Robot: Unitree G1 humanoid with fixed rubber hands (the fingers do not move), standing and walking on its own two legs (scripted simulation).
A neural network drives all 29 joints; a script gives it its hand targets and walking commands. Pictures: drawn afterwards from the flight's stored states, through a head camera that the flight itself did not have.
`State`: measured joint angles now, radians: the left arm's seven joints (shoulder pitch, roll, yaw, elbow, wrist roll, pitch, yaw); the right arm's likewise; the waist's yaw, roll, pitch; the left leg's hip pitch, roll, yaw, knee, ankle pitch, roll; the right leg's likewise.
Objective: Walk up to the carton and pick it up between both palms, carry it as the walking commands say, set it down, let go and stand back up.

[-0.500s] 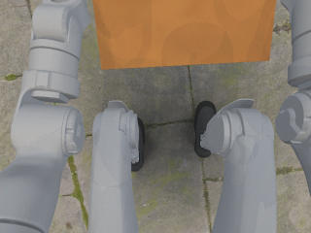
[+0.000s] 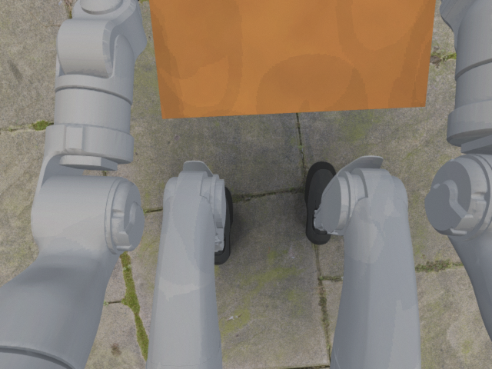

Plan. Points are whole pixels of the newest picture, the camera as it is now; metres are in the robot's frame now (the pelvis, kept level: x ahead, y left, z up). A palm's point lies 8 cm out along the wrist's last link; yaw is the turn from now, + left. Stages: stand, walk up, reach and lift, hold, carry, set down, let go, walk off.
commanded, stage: reach and lift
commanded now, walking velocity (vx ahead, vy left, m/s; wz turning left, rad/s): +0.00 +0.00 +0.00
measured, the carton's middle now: (282, 17) +0.54 -0.01 -0.14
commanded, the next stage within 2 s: none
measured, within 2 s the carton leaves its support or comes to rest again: neither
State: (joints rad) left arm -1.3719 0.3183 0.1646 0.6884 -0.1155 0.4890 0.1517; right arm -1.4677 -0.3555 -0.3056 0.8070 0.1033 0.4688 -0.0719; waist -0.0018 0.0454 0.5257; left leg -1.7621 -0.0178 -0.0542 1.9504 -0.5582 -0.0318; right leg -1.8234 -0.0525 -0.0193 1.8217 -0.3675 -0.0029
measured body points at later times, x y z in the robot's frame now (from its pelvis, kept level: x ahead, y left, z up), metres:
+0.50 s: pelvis +0.00 +0.00 +0.06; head +0.31 +0.00 +0.37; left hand +0.54 +0.18 -0.02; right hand +0.56 -0.19 -0.01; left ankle +0.13 +0.13 -0.43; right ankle +0.19 -0.13 -0.43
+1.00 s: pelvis +0.00 +0.01 +0.11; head +0.28 +0.00 +0.45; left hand +0.52 +0.18 +0.06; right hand +0.54 -0.18 +0.06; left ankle +0.13 +0.13 -0.43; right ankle +0.19 -0.13 -0.43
